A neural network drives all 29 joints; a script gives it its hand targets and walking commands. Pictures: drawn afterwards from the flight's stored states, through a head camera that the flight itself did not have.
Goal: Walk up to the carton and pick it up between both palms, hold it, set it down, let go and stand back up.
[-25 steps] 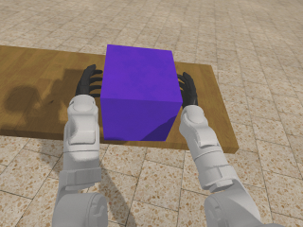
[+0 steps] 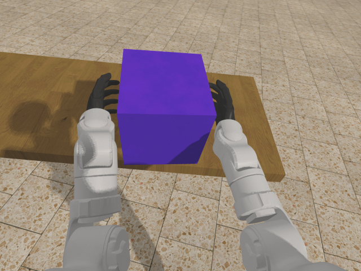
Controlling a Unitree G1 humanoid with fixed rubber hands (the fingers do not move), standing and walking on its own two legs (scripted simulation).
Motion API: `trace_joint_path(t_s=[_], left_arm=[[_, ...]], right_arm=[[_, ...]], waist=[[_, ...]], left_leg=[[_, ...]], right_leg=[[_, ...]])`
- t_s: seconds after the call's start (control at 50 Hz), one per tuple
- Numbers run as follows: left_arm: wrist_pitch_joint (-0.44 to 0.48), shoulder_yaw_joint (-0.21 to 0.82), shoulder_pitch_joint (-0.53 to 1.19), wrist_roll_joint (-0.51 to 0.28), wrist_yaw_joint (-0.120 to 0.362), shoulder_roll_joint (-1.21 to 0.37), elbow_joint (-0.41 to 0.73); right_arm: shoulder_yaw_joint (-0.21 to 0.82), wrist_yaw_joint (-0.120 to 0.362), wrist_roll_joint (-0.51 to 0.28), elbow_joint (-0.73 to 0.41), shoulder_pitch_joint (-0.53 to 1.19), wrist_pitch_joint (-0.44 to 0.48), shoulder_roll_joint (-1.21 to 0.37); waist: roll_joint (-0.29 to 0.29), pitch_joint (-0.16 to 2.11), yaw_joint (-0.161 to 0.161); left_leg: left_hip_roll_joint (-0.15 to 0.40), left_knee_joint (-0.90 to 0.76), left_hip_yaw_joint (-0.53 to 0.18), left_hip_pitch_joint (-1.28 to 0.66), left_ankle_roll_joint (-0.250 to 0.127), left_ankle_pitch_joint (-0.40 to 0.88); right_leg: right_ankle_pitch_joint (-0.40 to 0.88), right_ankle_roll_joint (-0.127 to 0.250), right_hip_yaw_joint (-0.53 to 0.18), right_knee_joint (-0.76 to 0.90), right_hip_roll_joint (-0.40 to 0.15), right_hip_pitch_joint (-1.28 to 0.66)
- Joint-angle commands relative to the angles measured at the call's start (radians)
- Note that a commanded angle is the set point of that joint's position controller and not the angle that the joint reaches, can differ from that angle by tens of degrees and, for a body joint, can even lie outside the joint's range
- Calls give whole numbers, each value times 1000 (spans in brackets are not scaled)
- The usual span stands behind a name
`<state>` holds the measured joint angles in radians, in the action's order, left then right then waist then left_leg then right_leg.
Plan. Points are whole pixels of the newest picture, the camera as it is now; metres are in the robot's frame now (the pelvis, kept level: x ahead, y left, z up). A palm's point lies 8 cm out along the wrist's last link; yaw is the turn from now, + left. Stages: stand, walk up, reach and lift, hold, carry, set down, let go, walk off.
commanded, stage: hold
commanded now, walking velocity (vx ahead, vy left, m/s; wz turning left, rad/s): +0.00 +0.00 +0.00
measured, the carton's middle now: (162, 109) +0.41 +0.02 +0.15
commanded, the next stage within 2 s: none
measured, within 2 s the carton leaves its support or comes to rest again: neither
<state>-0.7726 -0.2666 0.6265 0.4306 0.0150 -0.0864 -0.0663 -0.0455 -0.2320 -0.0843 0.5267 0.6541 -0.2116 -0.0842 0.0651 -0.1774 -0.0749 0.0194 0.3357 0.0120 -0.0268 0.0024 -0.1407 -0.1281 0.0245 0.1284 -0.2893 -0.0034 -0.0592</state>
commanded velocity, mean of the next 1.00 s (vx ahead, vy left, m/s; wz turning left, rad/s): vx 0.00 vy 0.00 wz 0.00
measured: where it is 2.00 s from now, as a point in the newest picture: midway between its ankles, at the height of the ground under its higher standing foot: outside the picture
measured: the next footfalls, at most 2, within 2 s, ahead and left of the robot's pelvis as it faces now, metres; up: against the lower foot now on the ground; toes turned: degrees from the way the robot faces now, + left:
none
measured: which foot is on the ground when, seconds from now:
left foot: down 0.00-1.00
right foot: down 0.00-1.00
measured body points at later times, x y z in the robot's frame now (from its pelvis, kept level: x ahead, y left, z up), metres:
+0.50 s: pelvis +0.01 +0.00 +0.00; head -0.01 +0.02 +0.45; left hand +0.38 +0.14 +0.17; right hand +0.38 -0.12 +0.16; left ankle +0.05 +0.12 -0.75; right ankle +0.04 -0.10 -0.75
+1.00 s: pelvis +0.00 +0.00 +0.00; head -0.01 +0.02 +0.45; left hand +0.38 +0.14 +0.17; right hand +0.38 -0.12 +0.16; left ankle +0.05 +0.12 -0.75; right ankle +0.04 -0.10 -0.75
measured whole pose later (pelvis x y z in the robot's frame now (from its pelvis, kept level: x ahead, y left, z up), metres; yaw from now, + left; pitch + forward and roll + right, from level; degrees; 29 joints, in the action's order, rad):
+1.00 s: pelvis +0.00 +0.00 +0.00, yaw +0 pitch -13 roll -1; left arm -0.77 -0.26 0.59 0.43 0.03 -0.09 -0.03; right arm -0.01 -0.25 -0.11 0.48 0.62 -0.19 -0.07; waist 0.07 -0.19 -0.09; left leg 0.02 0.33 0.01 -0.03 0.01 -0.14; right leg -0.13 0.03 0.13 -0.29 0.00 -0.07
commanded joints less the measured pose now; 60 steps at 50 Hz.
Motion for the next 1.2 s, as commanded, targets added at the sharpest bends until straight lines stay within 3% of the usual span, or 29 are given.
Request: trace_joint_path(t_s=[0.0, 0.18, 0.32, 0.38, 0.48, 0.78, 0.92, 1.06, 1.18], left_arm=[[84, 420, 621, -174, 166, -451, 154], [94, 426, 603, -168, 168, -433, 199], [87, 452, 574, -174, 169, -429, 244], [80, 438, 571, -165, 176, -421, 232], [80, 455, 576, -180, 178, -426, 253], [85, 428, 611, -167, 179, -424, 202], [98, 422, 617, -167, 173, -415, 206], [100, 421, 638, -166, 169, -427, 184], [103, 420, 622, -170, 170, -424, 186]], right_arm=[[324, 143, -49, -345, 796, 98, -403], [374, 133, -71, -384, 766, 91, -421], [405, 118, -89, -423, 732, 86, -405], [390, 115, -84, -401, 718, 75, -395], [401, 117, -91, -440, 726, 79, -396], [360, 132, -59, -372, 741, 84, -391], [365, 135, -60, -372, 743, 96, -402], [342, 145, -47, -338, 761, 104, -399], [363, 137, -57, -353, 751, 103, -405]], waist=[[-92, 537, -24], [-82, 537, -8], [-89, 568, -22], [-84, 513, -25], [-88, 554, -29], [-85, 505, -24], [-81, 550, -18], [-92, 530, -18], [-75, 564, -20]], left_leg=[[-43, -33, 48, -92, -1, 159], [-49, -28, 50, -78, -10, 181], [-50, -4, 43, -115, 0, 249], [-49, -23, 48, -90, -4, 199], [-50, -14, 45, -112, -3, 228], [-44, -38, 54, -84, -7, 147], [-49, -27, 53, -93, -8, 185], [-44, -42, 56, -83, -8, 133], [-50, -24, 52, -97, -10, 186]], right_leg=[[103, -58, 15, 24, 36, -118], [160, -67, 7, 12, 34, -153], [232, -70, 6, 4, 36, -171], [187, -67, 6, 11, 33, -158], [208, -68, 9, 9, 35, -158], [101, -57, 15, 25, 32, -113], [141, -62, 16, 18, 34, -141], [67, -54, 19, 26, 34, -108], [153, -65, 16, 14, 33, -136]])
